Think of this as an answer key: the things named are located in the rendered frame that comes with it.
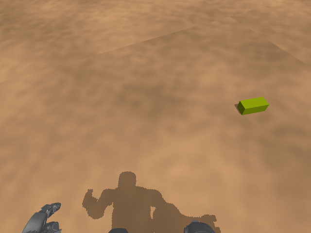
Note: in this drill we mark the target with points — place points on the carton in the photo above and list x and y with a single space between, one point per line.
252 105

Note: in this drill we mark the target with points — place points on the left robot hand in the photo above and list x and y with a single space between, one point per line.
37 223

